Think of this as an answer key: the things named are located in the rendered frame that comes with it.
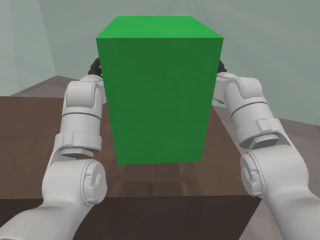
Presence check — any robot right forearm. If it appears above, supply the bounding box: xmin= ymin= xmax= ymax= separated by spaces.
xmin=212 ymin=72 xmax=309 ymax=185

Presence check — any robot left forearm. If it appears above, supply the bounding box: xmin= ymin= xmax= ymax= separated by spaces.
xmin=42 ymin=74 xmax=107 ymax=197

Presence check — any left robot upper arm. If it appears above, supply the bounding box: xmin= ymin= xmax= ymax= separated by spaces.
xmin=0 ymin=159 xmax=107 ymax=240

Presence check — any carton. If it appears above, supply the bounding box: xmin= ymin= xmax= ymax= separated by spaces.
xmin=96 ymin=16 xmax=224 ymax=165

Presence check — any robot right hand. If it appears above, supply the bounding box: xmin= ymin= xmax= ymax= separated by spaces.
xmin=217 ymin=60 xmax=227 ymax=73

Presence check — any right robot upper arm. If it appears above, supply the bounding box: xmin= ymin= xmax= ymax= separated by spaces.
xmin=240 ymin=143 xmax=320 ymax=240

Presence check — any robot left hand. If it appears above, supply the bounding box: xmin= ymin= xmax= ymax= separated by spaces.
xmin=88 ymin=58 xmax=103 ymax=78

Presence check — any pedestal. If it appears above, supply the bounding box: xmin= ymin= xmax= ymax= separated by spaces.
xmin=0 ymin=96 xmax=262 ymax=240

